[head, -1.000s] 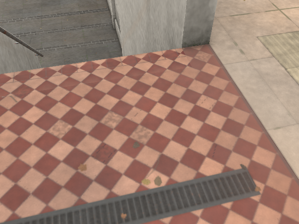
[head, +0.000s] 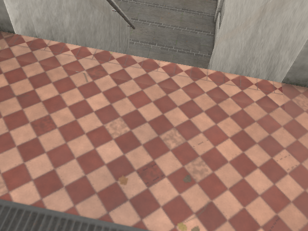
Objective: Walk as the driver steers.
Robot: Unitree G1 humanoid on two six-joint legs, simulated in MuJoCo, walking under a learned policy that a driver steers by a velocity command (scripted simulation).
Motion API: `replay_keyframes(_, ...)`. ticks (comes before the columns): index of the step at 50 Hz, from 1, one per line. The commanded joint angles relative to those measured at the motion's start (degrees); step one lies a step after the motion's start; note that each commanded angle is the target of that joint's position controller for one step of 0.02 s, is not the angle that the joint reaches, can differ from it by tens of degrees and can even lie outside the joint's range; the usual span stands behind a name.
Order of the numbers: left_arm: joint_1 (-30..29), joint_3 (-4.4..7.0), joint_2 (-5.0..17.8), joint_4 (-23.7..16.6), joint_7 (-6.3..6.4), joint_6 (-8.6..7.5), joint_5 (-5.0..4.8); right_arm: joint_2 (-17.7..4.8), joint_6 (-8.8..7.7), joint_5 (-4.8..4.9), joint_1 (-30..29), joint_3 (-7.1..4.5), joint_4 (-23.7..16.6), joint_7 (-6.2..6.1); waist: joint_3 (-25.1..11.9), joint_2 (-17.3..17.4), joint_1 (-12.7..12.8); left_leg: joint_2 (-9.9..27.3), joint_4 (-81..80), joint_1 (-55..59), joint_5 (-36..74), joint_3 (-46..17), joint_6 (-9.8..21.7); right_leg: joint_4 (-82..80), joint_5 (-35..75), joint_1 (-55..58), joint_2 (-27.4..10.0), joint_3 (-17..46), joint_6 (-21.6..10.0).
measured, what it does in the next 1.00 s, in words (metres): walks ahead: right foot, then left foot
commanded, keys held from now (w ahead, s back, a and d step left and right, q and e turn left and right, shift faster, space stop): w+q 0.12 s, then w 0.88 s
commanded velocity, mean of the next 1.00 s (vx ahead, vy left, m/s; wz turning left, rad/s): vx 0.41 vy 0.00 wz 0.20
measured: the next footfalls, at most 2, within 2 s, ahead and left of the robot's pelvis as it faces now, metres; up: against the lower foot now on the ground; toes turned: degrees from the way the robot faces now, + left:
right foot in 0.30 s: +0.14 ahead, -0.14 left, +0.00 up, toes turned +9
left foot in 0.76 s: +0.41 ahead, +0.17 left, +0.00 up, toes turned +12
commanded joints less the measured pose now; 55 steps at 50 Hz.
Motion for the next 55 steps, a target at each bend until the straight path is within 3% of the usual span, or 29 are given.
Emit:
replay_keyframes(1,-3.9,0.76,3.66,-4.33,-0.65,-1.55,-0.59,-8.9,-1.08,0.58,1.99,-2.1,-3.38,-0.84,-5.61,10.1,-1.21,13.27,-11.65,13.19,-10.62,-18.86,9.33,-9.51,4.53,-7.02,-0.69,2.51,0.01)
replay_keyframes(6,-6.28,0.53,3.38,-5.13,-2.38,-4.49,-0.81,-11.05,-1.95,0.14,2.4,-2.65,-3.61,-0.77,-3.09,10.48,-2.56,12.73,-12.49,10.1,-12.68,-21.16,9.8,-23.69,5.34,-0.28,0.61,2.65,-0.09)
replay_keyframes(10,-4.82,0.1,3.21,-4.82,-3.56,-6.3,-1.27,-9.91,-2.15,0.06,3.36,-2.02,-3.24,-0.01,-3.09,10.7,-3.0,12.51,-11.25,6.77,-13.96,-21.85,9.76,-28.8,4.6,7.46,0.8,0.51,-1.78)
replay_keyframes(12,-2.44,0.01,3.07,-4.15,-3.88,-7.12,-1.46,-9.14,-2.03,0.02,3.27,-1.51,-2.99,0.25,-2.83,10.23,-1.45,11.73,-9.66,4.67,-15.13,-22.27,8.9,-33.32,6.62,13.4,0.98,-0.6,-3.38)
replay_keyframes(14,2.85,0.31,3.57,-2.3,-3.66,-7.58,-1.14,-6.97,-1.94,-0.1,2.49,-0.62,-3.22,0.41,-3.42,9.13,1.54,8.45,-5.34,0.19,-15.82,-21.12,6.71,-37.26,7.72,23.18,0.39,-0.93,-4.84)
replay_keyframes(15,8.82,0.75,5.2,-0.83,-3.34,-7.72,-0.73,-4.32,-2.2,-0.27,0.97,0.24,-3.89,0.47,-4.83,6.7,4.2,5.84,1.94,-5.81,-16.12,-18.29,4.55,-38.04,5.36,31.29,-4.51,3.73,-6.55)
replay_keyframes(16,14.99,1.37,8.84,0.4,-2.89,-7.55,0.14,-0.33,-2.79,-0.21,0.46,1.34,-4.98,0.59,-6.06,-4.01,5.25,-0.99,18.86,-16.33,-17.74,-9.08,0.86,-43.39,-3.27,39.94,-14.09,17.47,-10.49)
replay_keyframes(17,18.45,2.77,13.31,1.97,-3.55,-7.39,0.49,-3.74,-3.82,1.22,-0.55,0.54,-7.84,0.39,-2.41,-13.98,4.88,-2.95,29.81,-30.44,-24.0,-5.45,0.08,-49.26,-15.68,41.23,-23.21,37.26,-18.2)
replay_keyframes(18,16.15,1.63,8.83,0.88,-3.74,-7.64,-0.49,-8.36,-4.48,1.45,-0.65,-0.5,-6.88,0.5,1.89,-7.83,4.47,1.02,36.68,-35.16,-20.62,-7.94,0.04,-49.7,-20.67,39.26,-22.89,36.39,-18.9)
replay_keyframes(19,14.16,0.79,5.93,0.0,-3.64,-7.56,-0.86,-8.57,-4.73,1.11,-0.38,-0.68,-5.91,0.95,3.03,-6.36,3.5,2.44,38.91,-36.27,-14.62,-7.32,0.06,-49.69,-18.12,38.58,-19.45,30.96,-16.6)
replay_keyframes(22,10.84,-0.36,4.23,-1.29,-3.52,-6.89,-0.32,-5.98,-5.01,-0.43,-2.22,-0.28,-5.94,1.63,2.82,-3.74,2.03,7.16,36.19,-32.18,-3.59,-2.84,-1.45,-52.2,-1.57,32.73,-14.26,18.88,-13.65)
replay_keyframes(26,14.35,-0.44,5.14,0.13,-3.04,-6.4,-0.64,-2.45,-4.99,-0.54,-6.76,0.92,-7.83,1.75,1.96,-3.29,3.51,7.13,25.91,-27.54,5.54,1.67,-3.86,-52.87,17.85,30.04,-10.41,8.24,-13.4)
replay_keyframes(29,17.26,-0.54,6.14,0.82,-2.77,-5.89,-1.08,-0.89,-5.22,0.01,-11.7,1.67,-9.37,2.44,2.3,-3.59,5.31,5.49,14.54,-21.61,11.63,3.64,-4.03,-52.54,20.69,28.55,-9.35,4.33,-12.58)
replay_keyframes(32,19.91,-0.51,7.06,1.65,-2.75,-5.4,-1.6,-1.64,-5.25,0.63,-15.02,1.61,-10.68,3.42,3.65,-3.86,5.94,4.53,9.18,-18.9,12.17,3.83,-3.17,-52.0,20.32,30.53,-12.0,4.97,-12.68)
replay_keyframes(35,19.83,-0.14,8.15,2.06,-2.52,-4.6,-1.86,-3.87,-5.5,0.7,-14.55,0.93,-11.32,4.14,3.28,-4.51,3.48,3.51,5.69,-15.48,7.78,3.65,-0.51,-48.45,29.04,35.28,-14.55,5.07,-11.42)
replay_keyframes(36,19.28,0.1,8.98,1.95,-2.41,-4.32,-1.81,-5.3,-5.5,0.5,-11.51,0.27,-10.69,4.05,0.98,-5.03,1.24,2.03,4.99,-10.18,6.24,4.76,0.67,-44.23,39.01,36.11,-14.27,4.03,-10.8)
replay_keyframes(37,18.65,0.01,8.83,1.81,-2.31,-3.99,-1.71,-7.3,-5.35,0.35,-4.16,-0.89,-8.56,3.68,-3.71,-4.44,-3.0,0.38,3.63,0.31,6.77,6.18,2.44,-35.44,48.17,34.79,-12.29,1.67,-9.61)
replay_keyframes(38,18.17,-0.56,7.6,1.03,-2.16,-3.96,-1.03,-10.06,-5.1,0.2,5.91,-2.13,-5.91,3.0,-10.34,-3.08,-7.56,3.43,5.26,16.24,7.77,3.27,4.65,-22.7,44.88,26.63,-9.77,-0.09,-7.75)
replay_keyframes(39,23.11,-2.52,1.35,-1.14,-2.44,-4.79,-0.06,-16.41,-4.78,-1.57,13.85,-3.4,-4.77,2.43,-21.21,10.57,-7.01,19.87,5.75,40.38,3.65,-19.96,12.13,1.23,19.68,5.14,-2.44,-2.71,-4.27)
replay_keyframes(40,24.77,-3.13,0.49,-0.09,-2.89,-6.17,-0.88,-13.83,-4.66,-0.78,15.29,-2.56,-3.71,2.82,-28.35,18.52,-6.37,25.97,-5.19,43.76,-4.94,-40.87,16.72,12.59,-13.21,-4.04,2.58,4.48,-3.75)
replay_keyframes(41,19.58,-1.37,6.45,-1.48,-3.21,-6.93,-2.61,-10.18,-4.68,-0.6,11.15,-1.24,-3.97,2.95,-18.15,13.58,-6.23,23.44,-6.9,36.51,-8.24,-34.36,13.47,16.75,-11.06,-10.06,-1.26,5.85,-4.63)
replay_keyframes(42,14.59,-1.39,6.71,-2.96,-3.23,-7.19,-2.95,-8.39,-4.63,-0.41,6.83,-0.59,-4.43,2.89,-10.68,9.97,-4.94,20.92,-7.82,27.33,-5.09,-25.56,11.49,15.2,-6.06,-10.65,-4.0,3.72,-5.23)
replay_keyframes(43,12.67,-1.4,5.78,-3.27,-3.02,-6.98,-2.07,-6.98,-4.71,-0.67,3.13,-0.04,-4.53,3.15,-5.86,5.81,-2.84,18.22,-9.79,18.49,-0.15,-19.54,10.45,11.51,-1.85,-8.51,-6.03,2.66,-4.96)
replay_keyframes(44,13.12,-1.02,5.41,-3.09,-2.85,-6.31,-1.26,-5.59,-5.07,-1.09,0.62,0.34,-4.73,3.35,-3.83,6.34,-0.68,15.95,-11.8,12.65,3.02,-15.39,9.65,8.24,1.11,-5.17,-7.76,3.0,-4.75)
replay_keyframes(45,14.59,-1.16,4.21,-2.74,-2.89,-5.55,-1.14,-5.42,-5.34,-1.22,-0.67,0.31,-4.55,3.48,-3.11,7.37,0.84,14.86,-13.93,8.87,3.8,-13.31,9.71,6.93,2.9,-2.18,-8.37,3.02,-4.4)
replay_keyframes(48,13.92,-1.36,2.43,-3.19,-2.55,-4.01,-0.75,-6.43,-6.52,-0.89,-0.34,-0.06,-2.83,3.41,-0.95,6.5,2.35,14.08,-17.44,4.62,8.4,-8.51,10.86,2.39,7.33,-2.52,-8.72,2.37,-2.9)
replay_keyframes(51,7.56,-1.41,2.31,-5.39,-2.57,-4.14,-0.11,-7.4,-6.4,-0.86,2.22,-0.27,-0.95,2.6,1.16,4.86,0.96,13.32,-18.45,6.11,11.1,-5.28,10.41,-7.35,16.68,-6.71,-8.8,2.3,-1.73)
replay_keyframes(55,-0.76,-2.2,0.91,-7.68,-3.57,-5.07,-0.45,-9.08,-5.8,-0.26,5.71,-0.48,1.0,1.9,2.53,4.48,-2.21,11.98,-18.43,7.71,10.71,-1.34,8.36,-21.63,26.6,-3.89,-6.2,-0.16,-2.03)
Velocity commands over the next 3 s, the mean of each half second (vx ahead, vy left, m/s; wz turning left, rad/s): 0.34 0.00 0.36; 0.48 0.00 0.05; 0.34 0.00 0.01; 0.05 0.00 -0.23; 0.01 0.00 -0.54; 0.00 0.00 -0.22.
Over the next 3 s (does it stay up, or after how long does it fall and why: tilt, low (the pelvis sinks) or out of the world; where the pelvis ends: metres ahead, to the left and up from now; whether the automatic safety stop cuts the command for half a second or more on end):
stays up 0.67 0.07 -0.01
